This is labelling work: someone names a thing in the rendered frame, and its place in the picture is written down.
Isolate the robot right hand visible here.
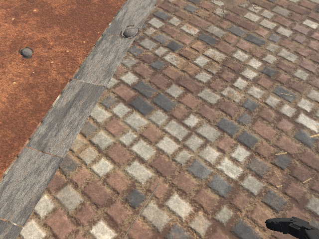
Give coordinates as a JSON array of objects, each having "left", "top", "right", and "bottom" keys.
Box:
[{"left": 265, "top": 216, "right": 319, "bottom": 239}]

